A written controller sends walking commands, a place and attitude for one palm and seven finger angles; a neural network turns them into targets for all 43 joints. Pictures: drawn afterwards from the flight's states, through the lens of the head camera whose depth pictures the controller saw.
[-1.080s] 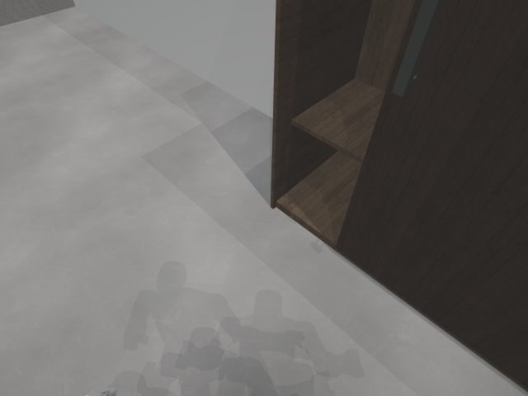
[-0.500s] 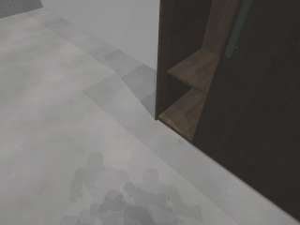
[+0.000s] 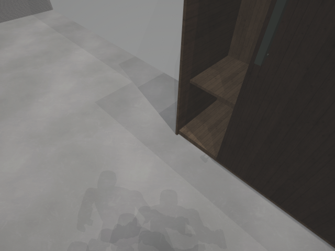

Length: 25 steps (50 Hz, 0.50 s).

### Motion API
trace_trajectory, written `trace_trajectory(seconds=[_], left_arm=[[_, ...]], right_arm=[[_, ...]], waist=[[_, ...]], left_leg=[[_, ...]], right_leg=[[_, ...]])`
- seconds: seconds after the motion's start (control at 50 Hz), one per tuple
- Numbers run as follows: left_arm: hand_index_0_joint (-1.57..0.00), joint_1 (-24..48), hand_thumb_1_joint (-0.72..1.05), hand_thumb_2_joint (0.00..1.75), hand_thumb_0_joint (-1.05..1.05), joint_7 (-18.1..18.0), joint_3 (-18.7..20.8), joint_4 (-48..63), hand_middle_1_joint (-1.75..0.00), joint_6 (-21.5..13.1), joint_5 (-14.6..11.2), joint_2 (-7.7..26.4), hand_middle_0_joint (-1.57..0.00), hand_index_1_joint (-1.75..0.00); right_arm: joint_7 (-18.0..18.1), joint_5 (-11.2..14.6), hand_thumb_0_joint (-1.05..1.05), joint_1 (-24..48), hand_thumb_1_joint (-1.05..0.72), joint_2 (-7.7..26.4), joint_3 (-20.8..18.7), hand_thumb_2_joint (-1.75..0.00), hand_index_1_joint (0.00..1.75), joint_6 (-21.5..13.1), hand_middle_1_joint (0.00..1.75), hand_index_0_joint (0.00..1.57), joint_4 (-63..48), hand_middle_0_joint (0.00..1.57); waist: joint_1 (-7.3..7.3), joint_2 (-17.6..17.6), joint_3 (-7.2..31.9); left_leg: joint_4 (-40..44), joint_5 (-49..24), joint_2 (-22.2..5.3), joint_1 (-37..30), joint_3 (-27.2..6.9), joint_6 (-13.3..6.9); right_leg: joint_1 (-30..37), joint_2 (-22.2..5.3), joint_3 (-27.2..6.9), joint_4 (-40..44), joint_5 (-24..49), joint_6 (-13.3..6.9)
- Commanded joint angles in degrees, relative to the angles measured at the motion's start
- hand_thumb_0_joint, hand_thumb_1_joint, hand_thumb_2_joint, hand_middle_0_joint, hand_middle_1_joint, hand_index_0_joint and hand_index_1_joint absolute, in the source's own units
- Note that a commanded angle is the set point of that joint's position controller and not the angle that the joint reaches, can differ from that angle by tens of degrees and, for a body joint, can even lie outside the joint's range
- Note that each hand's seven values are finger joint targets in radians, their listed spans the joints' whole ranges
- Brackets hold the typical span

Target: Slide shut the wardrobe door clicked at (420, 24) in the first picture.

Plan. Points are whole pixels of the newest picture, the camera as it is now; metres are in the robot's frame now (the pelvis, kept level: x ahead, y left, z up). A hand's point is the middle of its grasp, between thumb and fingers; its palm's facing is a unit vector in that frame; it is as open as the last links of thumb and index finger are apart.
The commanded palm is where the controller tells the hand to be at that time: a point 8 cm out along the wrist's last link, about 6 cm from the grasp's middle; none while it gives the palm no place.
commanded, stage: look at it before walking up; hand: right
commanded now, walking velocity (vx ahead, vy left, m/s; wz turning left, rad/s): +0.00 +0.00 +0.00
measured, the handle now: (275, 27) +0.77 -0.31 +0.20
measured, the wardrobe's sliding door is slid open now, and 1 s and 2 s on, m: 0.36 0.36 0.36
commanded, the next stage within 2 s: walk to a spot facing it in 0.56 s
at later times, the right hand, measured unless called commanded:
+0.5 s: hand out of the picture +0.08 -0.24 -0.16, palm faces -0.03 +0.95 -0.32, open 7.4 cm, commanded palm none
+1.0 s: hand out of the picture +0.07 -0.20 -0.18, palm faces -0.13 +0.95 -0.27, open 7.4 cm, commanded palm none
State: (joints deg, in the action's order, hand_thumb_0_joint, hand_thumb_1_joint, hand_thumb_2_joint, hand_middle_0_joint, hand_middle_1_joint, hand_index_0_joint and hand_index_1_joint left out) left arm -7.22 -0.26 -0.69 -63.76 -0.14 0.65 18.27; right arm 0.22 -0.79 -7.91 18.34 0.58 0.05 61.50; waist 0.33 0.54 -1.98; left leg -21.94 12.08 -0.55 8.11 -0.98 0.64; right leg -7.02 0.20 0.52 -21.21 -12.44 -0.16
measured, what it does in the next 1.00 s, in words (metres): stands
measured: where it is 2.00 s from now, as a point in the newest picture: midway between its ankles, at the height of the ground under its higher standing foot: outside the picture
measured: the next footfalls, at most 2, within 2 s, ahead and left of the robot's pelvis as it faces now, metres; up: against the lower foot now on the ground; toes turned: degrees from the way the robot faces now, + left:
right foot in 1.64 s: +0.09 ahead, -0.09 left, +0.00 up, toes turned +27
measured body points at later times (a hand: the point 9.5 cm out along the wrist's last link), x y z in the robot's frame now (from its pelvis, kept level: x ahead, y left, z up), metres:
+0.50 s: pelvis +0.01 +0.00 +0.00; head +0.01 +0.00 +0.45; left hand +0.09 +0.29 -0.13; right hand +0.08 -0.29 -0.14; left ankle +0.00 +0.13 -0.75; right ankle -0.01 -0.12 -0.75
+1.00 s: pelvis -0.01 +0.01 -0.02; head +0.02 +0.02 +0.43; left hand +0.04 +0.28 -0.16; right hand +0.07 -0.25 -0.16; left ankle -0.02 +0.11 -0.73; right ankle -0.01 -0.12 -0.75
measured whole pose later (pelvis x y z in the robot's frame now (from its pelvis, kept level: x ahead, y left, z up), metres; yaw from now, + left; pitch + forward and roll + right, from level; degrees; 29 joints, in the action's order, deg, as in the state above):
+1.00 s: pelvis -0.01 +0.01 -0.02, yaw +9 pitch -1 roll -2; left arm -7.4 -1.4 1.1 -57.1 1.6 1.0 13.1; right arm -0.5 -1.1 -12.0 15.1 -2.0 4.4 56.2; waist -1.3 1.7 -5.4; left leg -45.2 23.9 0.5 19.8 -2.4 1.0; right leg -10.9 -2.5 8.7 -31.3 -18.6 0.4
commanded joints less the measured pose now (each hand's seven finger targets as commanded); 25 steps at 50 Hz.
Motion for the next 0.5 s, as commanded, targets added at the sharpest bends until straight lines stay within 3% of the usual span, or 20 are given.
trace_trajectory(seconds=[0.0,0.48], left_arm=[[-0.2,2.5,0.9,0.9,0.0,-0.5,2.5,3.4,-0.3,-1.5,-0.2,11.3,-0.2,-0.3],[-0.2,3.5,0.9,0.9,0.0,-0.7,2.5,3.4,-0.3,-1.8,-0.3,12.2,-0.2,-0.3]], right_arm=[[0.6,0.0,0.0,2.1,-0.9,11.4,-2.3,-0.9,0.3,-1.4,0.3,0.2,-3.5,0.2],[0.6,0.1,0.0,2.1,-0.9,12.1,-2.3,-0.9,0.3,-1.6,0.3,0.2,-2.8,0.2]], waist=[[-0.51,0.2,2.3],[-0.41,-0.4,3.9]], left_leg=[[3.9,-5.6,-5.9,0.4,-5.4,-1.9],[3.6,-12.0,-6.2,-1.4,-5.0,-2.0]], right_leg=[[-0.8,-6.6,-5.9,3.8,6.2,-1.4],[1.6,-7.0,-5.5,3.9,11.8,-1.3]])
